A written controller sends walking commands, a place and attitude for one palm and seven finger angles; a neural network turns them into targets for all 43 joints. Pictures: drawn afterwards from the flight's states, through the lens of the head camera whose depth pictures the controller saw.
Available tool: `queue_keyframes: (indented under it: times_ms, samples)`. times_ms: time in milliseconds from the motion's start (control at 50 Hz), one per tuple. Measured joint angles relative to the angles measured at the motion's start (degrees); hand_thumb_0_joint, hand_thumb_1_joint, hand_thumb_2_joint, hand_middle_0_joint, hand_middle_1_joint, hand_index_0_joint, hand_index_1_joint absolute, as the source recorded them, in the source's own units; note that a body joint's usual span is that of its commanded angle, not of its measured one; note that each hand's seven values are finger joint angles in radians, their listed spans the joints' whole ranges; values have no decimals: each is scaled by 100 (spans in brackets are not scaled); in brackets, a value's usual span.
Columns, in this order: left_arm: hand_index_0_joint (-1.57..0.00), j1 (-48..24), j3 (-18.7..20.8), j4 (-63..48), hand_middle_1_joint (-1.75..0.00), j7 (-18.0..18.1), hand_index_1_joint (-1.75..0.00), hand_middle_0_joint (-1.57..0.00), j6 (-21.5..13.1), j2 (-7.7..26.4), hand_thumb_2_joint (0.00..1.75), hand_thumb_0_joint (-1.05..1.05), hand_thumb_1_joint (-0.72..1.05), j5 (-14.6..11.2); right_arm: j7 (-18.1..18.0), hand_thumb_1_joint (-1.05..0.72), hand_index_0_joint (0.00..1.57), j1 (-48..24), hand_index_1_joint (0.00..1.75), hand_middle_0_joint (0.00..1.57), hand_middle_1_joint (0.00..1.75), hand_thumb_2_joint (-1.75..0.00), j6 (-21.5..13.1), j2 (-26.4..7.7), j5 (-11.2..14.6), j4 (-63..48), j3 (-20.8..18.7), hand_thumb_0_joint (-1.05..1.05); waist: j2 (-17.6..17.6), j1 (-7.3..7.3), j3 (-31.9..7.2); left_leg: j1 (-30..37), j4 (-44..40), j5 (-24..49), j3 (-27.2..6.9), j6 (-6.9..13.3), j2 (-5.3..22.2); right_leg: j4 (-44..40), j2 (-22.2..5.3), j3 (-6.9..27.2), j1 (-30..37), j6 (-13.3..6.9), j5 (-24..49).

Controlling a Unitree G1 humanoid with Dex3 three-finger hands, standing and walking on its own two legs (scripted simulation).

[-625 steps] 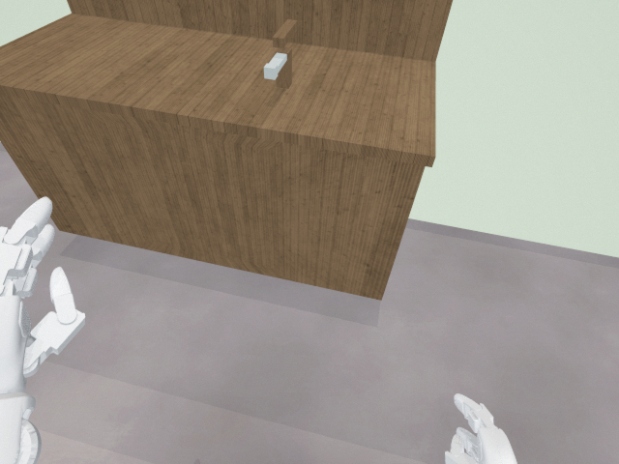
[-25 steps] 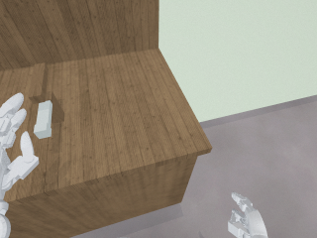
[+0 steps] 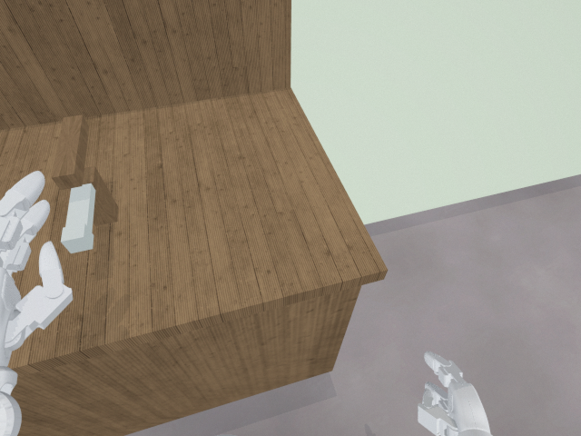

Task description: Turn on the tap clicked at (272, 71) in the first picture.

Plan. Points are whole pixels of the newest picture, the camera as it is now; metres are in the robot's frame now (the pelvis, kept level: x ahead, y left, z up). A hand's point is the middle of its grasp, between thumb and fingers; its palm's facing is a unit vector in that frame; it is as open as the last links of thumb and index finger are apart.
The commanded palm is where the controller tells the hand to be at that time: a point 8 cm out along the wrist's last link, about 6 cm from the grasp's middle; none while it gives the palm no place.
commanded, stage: shuffle to correct the standing spot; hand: left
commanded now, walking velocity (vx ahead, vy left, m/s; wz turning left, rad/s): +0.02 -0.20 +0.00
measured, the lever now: (77, 238) +0.34 +0.32 +0.08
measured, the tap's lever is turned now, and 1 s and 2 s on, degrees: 0 0 0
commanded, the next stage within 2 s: come to a stop and stand still in 0.70 s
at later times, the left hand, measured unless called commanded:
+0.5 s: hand (63, 285) +0.22 +0.24 +0.17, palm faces +0.32 -0.87 -0.38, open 7.4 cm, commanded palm +0.17 +0.29 +0.19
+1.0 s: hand (17, 255) +0.25 +0.29 +0.18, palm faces +0.42 -0.82 -0.38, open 7.4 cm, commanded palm +0.17 +0.29 +0.19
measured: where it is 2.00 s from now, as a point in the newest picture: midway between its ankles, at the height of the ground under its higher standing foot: outside the picture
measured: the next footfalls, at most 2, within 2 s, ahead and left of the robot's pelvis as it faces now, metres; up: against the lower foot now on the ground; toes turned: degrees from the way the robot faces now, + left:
none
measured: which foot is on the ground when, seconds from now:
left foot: down 0.00-1.00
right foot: down 0.00-1.00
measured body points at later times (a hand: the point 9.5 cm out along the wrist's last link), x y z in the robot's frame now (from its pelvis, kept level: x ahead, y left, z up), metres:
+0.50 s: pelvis +0.01 +0.01 +0.00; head +0.04 +0.01 +0.45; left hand +0.20 +0.29 +0.19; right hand +0.18 -0.22 -0.08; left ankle +0.03 +0.18 -0.73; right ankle -0.01 -0.11 -0.73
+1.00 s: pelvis +0.00 +0.02 +0.00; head +0.04 +0.05 +0.45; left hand +0.22 +0.34 +0.20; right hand +0.17 -0.22 -0.07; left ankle +0.04 +0.14 -0.73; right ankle -0.01 -0.11 -0.72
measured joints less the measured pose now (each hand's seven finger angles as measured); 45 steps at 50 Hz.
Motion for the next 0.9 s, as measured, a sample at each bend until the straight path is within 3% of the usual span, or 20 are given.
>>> queue_keyframes:
  times_ms: [840,860,900]
  samples:
    - [-21,-4,32,-44,-30,37,-30,-21,24,51,89,1,89,18,19,-90,21,-84,30,20,30,-90,70,64,-1,-39,39,1,-40,16,10,-62,127,-133,16,20,-3,-66,-9,17,22,66,-21]
    - [-22,-320,88,115,-30,-147,-30,-21,19,248,89,1,89,188,-14,-90,21,-4,30,20,30,-90,-90,90,-77,16,-58,1,-59,150,51,-107,222,-65,91,67,29,-84,-3,7,47,59,-13]
    - [-22,-1187,313,817,-30,-384,-30,-22,-329,650,89,1,88,365,-69,-90,21,97,30,20,30,-90,-352,115,-133,220,-136,1,-243,415,112,-246,483,-98,172,238,-131,-84,-64,42,5,28,27]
